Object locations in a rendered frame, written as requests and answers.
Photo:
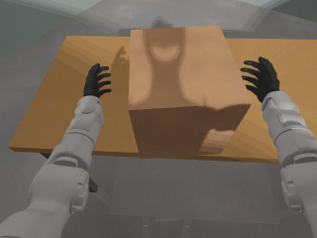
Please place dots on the table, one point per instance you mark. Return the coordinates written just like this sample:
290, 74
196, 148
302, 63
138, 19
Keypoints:
53, 107

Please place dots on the robot right hand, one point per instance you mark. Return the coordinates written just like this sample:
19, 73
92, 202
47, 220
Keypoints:
266, 78

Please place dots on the left robot upper arm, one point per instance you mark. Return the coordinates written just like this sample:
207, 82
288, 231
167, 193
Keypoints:
58, 192

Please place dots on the right robot forearm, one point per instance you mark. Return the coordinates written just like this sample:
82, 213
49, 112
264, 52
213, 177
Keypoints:
287, 128

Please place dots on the robot left hand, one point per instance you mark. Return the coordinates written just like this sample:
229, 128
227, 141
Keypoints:
92, 86

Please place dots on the carton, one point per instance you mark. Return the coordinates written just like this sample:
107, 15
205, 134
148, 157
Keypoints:
186, 94

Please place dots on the right robot upper arm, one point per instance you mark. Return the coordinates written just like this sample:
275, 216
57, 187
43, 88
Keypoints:
299, 189

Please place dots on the left robot forearm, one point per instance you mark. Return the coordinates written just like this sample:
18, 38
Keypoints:
79, 140

